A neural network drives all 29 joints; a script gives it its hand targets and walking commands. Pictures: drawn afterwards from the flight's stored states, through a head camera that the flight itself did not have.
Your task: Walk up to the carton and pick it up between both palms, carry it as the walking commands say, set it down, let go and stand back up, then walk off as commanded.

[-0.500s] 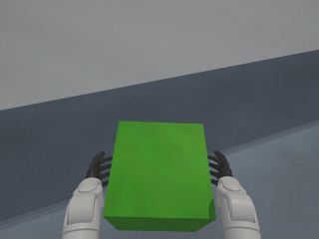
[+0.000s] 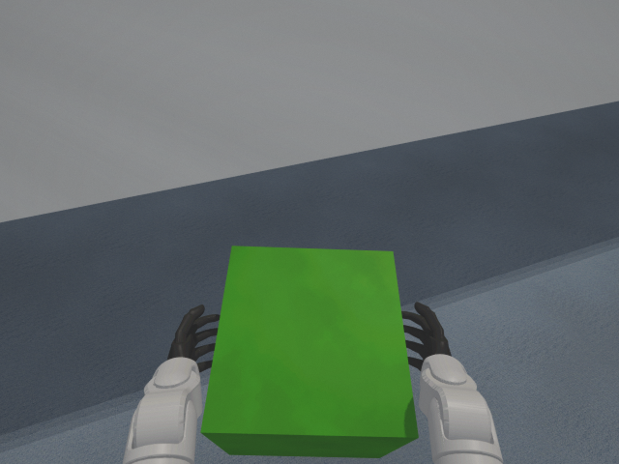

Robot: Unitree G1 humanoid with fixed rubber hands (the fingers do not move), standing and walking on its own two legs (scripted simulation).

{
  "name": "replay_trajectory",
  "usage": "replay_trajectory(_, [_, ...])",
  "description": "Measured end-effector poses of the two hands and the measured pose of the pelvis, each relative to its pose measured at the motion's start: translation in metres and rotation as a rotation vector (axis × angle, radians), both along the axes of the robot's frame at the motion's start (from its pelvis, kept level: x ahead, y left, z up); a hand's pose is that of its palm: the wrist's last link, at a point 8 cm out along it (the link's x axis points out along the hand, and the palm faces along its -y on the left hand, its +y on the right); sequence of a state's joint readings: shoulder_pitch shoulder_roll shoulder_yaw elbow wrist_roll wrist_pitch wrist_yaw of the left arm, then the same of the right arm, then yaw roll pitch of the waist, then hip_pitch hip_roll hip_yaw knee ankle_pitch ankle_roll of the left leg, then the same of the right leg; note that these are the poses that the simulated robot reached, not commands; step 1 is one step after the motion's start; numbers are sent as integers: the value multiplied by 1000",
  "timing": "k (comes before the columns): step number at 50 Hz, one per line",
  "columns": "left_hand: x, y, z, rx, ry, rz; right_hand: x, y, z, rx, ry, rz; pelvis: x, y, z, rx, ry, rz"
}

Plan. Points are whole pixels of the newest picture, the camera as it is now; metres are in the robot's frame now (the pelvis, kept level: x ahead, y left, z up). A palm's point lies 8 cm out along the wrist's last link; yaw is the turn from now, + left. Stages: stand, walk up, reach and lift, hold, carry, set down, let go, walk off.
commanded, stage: carry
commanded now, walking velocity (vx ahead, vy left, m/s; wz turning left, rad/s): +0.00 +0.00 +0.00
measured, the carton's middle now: (308, 356) +0.30 -0.01 -0.07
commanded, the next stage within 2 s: hold in 0.52 s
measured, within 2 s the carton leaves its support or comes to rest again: neither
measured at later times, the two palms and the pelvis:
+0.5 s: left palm (182, 368) +0.25 +0.16 +0.01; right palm (431, 361) +0.25 -0.17 +0.01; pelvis +0.00 +0.00 +0.00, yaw +0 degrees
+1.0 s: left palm (178, 378) +0.24 +0.16 +0.02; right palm (434, 368) +0.24 -0.16 +0.02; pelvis -0.01 +0.00 +0.00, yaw +1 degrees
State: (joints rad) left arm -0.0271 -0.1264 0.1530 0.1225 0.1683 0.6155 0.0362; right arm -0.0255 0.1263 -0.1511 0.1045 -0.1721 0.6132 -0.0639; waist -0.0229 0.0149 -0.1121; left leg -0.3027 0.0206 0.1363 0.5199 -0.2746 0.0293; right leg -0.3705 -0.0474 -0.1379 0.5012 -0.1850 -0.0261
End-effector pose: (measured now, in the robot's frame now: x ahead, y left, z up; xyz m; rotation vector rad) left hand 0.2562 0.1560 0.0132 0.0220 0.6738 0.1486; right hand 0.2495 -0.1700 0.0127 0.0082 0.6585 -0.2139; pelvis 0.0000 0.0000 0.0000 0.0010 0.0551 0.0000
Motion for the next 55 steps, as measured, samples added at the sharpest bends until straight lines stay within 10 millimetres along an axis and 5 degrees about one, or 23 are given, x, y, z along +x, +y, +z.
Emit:
replay_trajectory(28, [-5,3,-1,4,18,6,-1,3,0,12,13,0,-1,2,0,0,-12,2])
replay_trajectory(40, [-6,1,20,-2,-37,-2,-7,2,21,-10,-24,0,-2,3,4,-9,-115,-3])
replay_trajectory(47, [-16,2,9,-7,13,-1,-15,3,13,-39,32,10,-10,4,4,-11,-133,10])
replay_trajectory(55, [-6,0,5,14,54,-1,4,2,6,-40,59,18,-13,3,4,-8,-135,22])
